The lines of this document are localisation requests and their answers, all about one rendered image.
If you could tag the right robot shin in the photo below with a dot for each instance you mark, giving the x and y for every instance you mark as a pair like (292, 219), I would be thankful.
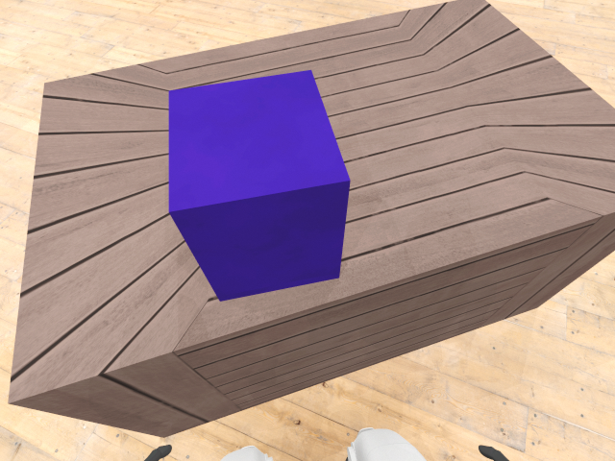
(364, 429)

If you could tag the robot right thigh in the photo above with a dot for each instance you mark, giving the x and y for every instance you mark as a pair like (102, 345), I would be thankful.
(382, 445)

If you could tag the carton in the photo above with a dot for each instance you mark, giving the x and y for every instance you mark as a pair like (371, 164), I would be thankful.
(257, 184)

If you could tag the pedestal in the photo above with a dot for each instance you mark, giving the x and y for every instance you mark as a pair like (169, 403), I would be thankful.
(482, 183)

